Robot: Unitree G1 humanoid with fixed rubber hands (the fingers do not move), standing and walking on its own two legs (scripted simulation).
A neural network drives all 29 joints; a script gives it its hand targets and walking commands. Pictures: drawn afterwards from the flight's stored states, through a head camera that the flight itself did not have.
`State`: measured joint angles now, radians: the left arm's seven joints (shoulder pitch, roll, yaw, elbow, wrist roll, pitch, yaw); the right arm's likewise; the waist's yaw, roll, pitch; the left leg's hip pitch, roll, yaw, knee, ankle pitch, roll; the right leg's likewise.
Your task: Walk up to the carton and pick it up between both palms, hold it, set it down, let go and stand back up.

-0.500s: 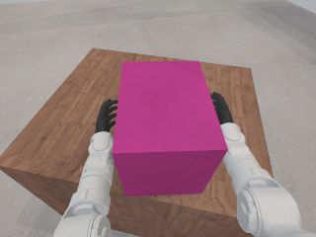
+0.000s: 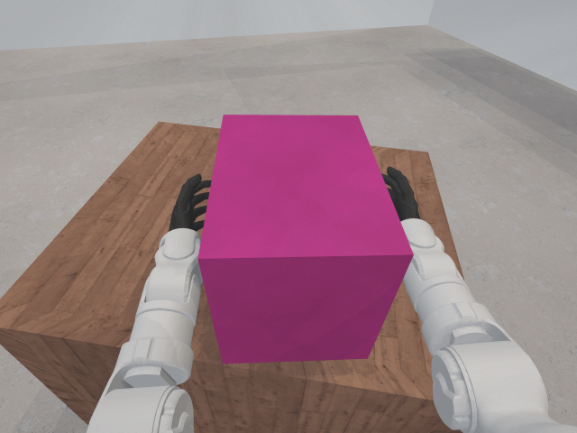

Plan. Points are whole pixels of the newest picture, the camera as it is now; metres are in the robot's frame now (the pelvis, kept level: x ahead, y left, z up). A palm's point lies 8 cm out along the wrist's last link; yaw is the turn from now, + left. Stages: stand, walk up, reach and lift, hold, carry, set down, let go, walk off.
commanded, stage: reach and lift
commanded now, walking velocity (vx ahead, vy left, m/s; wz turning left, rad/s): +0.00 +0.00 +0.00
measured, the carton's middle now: (293, 233) +0.42 +0.03 +0.07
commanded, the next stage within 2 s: none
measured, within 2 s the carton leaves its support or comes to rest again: neither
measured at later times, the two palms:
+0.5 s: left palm (186, 210) +0.36 +0.17 +0.16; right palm (421, 206) +0.39 -0.14 +0.17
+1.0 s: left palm (187, 174) +0.37 +0.17 +0.22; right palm (445, 192) +0.37 -0.15 +0.22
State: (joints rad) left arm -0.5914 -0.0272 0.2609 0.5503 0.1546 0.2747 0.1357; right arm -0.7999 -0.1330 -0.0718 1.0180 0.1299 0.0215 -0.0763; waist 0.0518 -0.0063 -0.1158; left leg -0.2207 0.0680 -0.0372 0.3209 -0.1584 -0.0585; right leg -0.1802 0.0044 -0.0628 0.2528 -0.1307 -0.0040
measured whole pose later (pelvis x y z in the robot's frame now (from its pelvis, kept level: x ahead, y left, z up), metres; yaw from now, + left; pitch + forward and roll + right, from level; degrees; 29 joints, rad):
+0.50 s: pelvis +0.00 +0.00 +0.00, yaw +1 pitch -1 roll -1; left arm -0.59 0.01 0.24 0.41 0.14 0.47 0.12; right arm -0.81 -0.14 -0.01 0.86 0.22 0.23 -0.14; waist -0.03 -0.01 -0.11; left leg -0.15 0.06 -0.05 0.35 -0.18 -0.05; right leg -0.10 -0.01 -0.07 0.28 -0.16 0.01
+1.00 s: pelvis -0.01 +0.02 +0.00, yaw +0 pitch -5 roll -1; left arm -0.72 0.05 0.27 0.37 0.16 0.67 0.06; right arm -0.88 -0.16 -0.01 0.81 0.30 0.37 -0.19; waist -0.08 -0.01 -0.08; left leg -0.08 0.04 -0.03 0.37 -0.20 -0.03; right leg -0.04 -0.02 -0.05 0.29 -0.16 0.02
